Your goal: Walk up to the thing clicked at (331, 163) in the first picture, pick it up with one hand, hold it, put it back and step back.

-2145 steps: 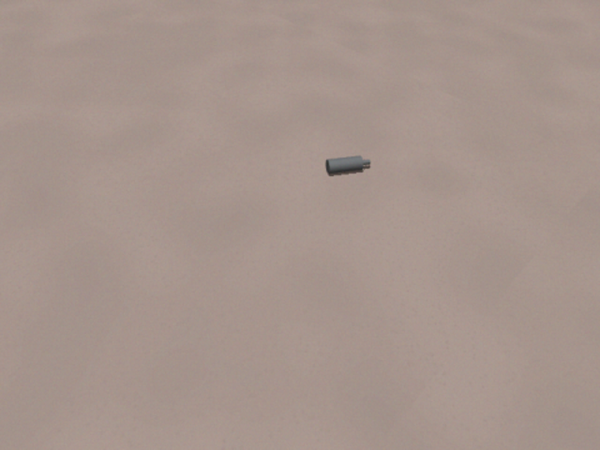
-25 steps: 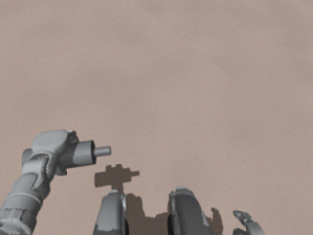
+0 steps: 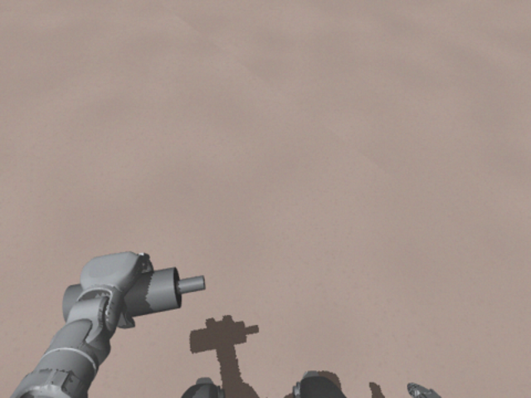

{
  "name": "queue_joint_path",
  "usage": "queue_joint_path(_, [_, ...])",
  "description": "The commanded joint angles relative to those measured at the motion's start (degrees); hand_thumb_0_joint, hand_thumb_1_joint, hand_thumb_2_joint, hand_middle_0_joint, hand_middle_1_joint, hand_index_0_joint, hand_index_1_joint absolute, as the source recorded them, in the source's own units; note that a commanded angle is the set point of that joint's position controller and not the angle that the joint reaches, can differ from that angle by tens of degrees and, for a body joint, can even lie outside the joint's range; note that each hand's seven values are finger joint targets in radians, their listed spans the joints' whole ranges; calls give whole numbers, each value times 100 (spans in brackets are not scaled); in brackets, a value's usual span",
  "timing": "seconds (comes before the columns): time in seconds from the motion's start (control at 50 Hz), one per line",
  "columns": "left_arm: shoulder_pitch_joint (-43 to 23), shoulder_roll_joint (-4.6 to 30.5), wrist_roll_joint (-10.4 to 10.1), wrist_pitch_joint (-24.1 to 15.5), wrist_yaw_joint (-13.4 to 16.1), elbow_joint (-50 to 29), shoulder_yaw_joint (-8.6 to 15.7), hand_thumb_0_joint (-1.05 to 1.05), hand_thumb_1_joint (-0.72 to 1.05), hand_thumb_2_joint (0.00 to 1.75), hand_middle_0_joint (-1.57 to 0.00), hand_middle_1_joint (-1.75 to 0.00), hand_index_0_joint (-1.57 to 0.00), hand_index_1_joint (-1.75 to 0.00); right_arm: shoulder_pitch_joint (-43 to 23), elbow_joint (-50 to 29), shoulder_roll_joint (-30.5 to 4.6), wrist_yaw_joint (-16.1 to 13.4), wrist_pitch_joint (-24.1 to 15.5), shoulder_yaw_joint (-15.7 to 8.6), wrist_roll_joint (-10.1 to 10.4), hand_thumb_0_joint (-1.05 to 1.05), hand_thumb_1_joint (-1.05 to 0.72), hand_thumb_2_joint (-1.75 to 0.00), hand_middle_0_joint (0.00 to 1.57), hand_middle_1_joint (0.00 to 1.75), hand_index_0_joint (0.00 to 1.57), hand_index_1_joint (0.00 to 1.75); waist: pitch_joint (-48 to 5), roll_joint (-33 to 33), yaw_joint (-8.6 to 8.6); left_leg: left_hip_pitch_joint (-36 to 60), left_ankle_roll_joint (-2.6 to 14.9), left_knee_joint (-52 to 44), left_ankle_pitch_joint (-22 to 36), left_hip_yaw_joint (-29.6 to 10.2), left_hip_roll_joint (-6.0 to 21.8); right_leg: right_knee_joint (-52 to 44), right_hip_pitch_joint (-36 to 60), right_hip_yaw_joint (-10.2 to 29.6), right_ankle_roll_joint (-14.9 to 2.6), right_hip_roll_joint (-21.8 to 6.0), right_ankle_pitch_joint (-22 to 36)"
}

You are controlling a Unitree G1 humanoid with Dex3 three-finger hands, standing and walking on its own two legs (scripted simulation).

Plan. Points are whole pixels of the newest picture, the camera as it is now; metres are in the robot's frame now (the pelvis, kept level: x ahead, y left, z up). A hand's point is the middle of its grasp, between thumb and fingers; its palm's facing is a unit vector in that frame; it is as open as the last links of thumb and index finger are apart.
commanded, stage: lift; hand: left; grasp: from above
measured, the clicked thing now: (140, 294) +0.33 +0.20 -0.11
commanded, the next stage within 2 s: hold in 0.16 s
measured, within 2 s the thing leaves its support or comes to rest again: neither
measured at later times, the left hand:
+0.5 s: hand (114, 274) +0.34 +0.22 -0.03, palm faces -0.47 -0.06 -0.88, open 10.0 cm
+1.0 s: hand (110, 276) +0.32 +0.22 -0.01, palm faces -0.47 -0.05 -0.88, open 10.0 cm
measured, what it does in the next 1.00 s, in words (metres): rises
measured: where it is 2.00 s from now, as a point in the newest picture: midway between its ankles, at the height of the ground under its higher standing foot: outside the picture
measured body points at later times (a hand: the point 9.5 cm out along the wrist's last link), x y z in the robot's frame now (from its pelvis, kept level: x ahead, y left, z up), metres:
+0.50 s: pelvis +0.03 +0.00 +0.04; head +0.07 +0.00 +0.49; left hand +0.36 +0.22 +0.02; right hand +0.13 -0.27 -0.08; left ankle +0.04 +0.12 -0.68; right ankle +0.04 -0.14 -0.68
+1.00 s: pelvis +0.03 +0.00 +0.05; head +0.05 -0.01 +0.50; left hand +0.34 +0.22 +0.04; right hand +0.14 -0.27 -0.07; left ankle +0.04 +0.12 -0.68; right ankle +0.04 -0.14 -0.68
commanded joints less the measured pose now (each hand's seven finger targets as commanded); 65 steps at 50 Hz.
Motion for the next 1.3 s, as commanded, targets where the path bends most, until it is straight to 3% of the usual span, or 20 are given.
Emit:
queue_joint_path(0.0, [-1910,1198,-23,48,283,-1014,473,0,73,80,-109,-62,-108,-63,148,-523,-839,-42,-138,-327,-9,0,-89,-90,20,30,20,30,-1870,53,-41,1682,36,-1107,1219,14,-249,-1178,1182,8,-150,192,1227])
queue_joint_path(0.04, [-1823,1245,-25,44,255,-1014,534,0,73,82,-110,-62,-109,-64,143,-514,-848,-27,-112,-352,-11,0,-89,-90,20,30,20,30,-1814,155,43,1854,19,-1262,1314,27,-249,-1300,1291,5,-167,189,1271])
queue_joint_path(0.1, [-1697,1047,-42,57,209,-967,410,0,77,82,-112,-63,-111,-64,94,-552,-828,-7,-90,-348,-2,0,-89,-90,20,30,20,30,-1649,87,22,2011,16,-1467,1370,29,-247,-1497,1433,-1,-169,197,1305])
queue_joint_path(0.18, [-1821,1235,10,16,179,-1082,515,0,76,84,-113,-62,-112,-63,56,-582,-842,-4,-67,-377,-2,0,-89,-90,20,30,20,30,-1643,228,97,2284,-12,-1693,1582,42,-251,-1651,1636,-18,-184,196,1435])
queue_joint_path(0.28, [-1863,1147,62,-2,185,-1233,477,0,76,79,-110,-61,-110,-61,38,-578,-852,1,-44,-389,7,0,-89,-89,20,30,20,30,-1677,133,64,2603,-30,-1875,1888,41,-255,-1805,1893,-18,-178,207,1687])
queue_joint_path(0.3, [-1906,1282,87,-10,195,-1330,540,0,75,80,-110,-60,-110,-61,-13,-604,-875,-4,-29,-405,9,0,-89,-89,20,30,20,30,-1658,179,143,2683,-35,-1936,1932,42,-256,-1863,1934,-28,-180,203,1705])
queue_joint_path(0.32, [-1795,1144,116,8,180,-1194,444,0,74,80,-111,-58,-110,-60,-5,-588,-848,2,-19,-394,7,0,-89,-89,20,30,20,30,-1596,104,85,2678,-26,-1944,1967,45,-260,-1885,1956,-23,-178,201,1749])
queue_joint_path(0.36, [-1907,1247,146,1,149,-1224,476,0,76,79,-111,-60,-110,-60,-23,-590,-885,3,-5,-416,22,0,-89,-89,20,30,20,30,-1623,131,85,2805,-30,-2013,2055,57,-261,-1947,2021,-19,-177,203,1823])
queue_joint_path(0.56, [-1729,1038,70,16,-75,-1323,350,0,75,80,-110,-59,-109,-60,-95,-687,-889,56,66,-440,33,0,-89,-89,20,30,20,30,-1498,59,157,3144,-44,-2242,2579,72,-241,-2126,2309,-75,-189,230,2176])
queue_joint_path(0.64, [-1653,1071,66,3,-203,-1400,354,0,75,79,-112,-57,-111,-58,-149,-761,-897,64,102,-446,39,0,-89,-89,20,30,20,30,-1429,93,152,3275,-47,-2327,2656,82,-212,-2200,2355,-80,-197,240,2198])
queue_joint_path(0.66, [-1864,1151,49,-26,-230,-1717,394,0,78,77,-112,-58,-112,-58,-165,-789,-904,65,106,-448,38,0,-89,-89,20,30,20,30,-1563,223,206,3326,-57,-2352,2685,86,-217,-2211,2443,-74,-200,239,2235])
queue_joint_path(0.78, [-1669,1158,69,-10,-290,-1574,434,0,76,79,-114,-56,-112,-58,-273,-887,-894,70,153,-413,44,0,-90,-90,20,30,20,30,-1198,54,223,3203,-29,-2525,2324,92,-234,-2402,2558,-43,-186,226,1984])
queue_joint_path(0.98, [-1681,1188,82,-28,-434,-2050,450,0,80,79,-115,-58,-115,-59,-463,-995,-856,48,200,-386,63,0,-90,-90,20,30,20,30,-1276,22,289,3340,41,-2706,2107,159,-278,-2596,2720,44,-165,185,1900])
queue_joint_path(1.06, [-1661,1127,34,-17,-447,-1981,413,0,79,83,-118,-57,-115,-60,-553,-1029,-858,43,207,-358,66,0,-90,-90,20,30,20,30,-1077,-51,257,3330,48,-2823,1775,160,-272,-2731,2730,13,-160,181,1568])
queue_joint_path(1.18, [-1633,1260,87,-37,-480,-2067,507,0,77,79,-114,-58,-112,-59,-654,-1057,-843,19,198,-331,88,0,-90,-90,20,30,20,30,-1106,37,344,3382,48,-2911,1774,164,-281,-2788,2820,20,-173,166,1540])
queue_joint_path(1.28, [-1702,1179,40,-44,-523,-2230,434,0,77,82,-115,-59,-113,-60,-713,-1057,-850,15,190,-327,95,0,-90,-90,20,30,20,30,-1121,96,321,3550,28,-2991,1810,132,-226,-2798,2791,-13,-186,187,1564])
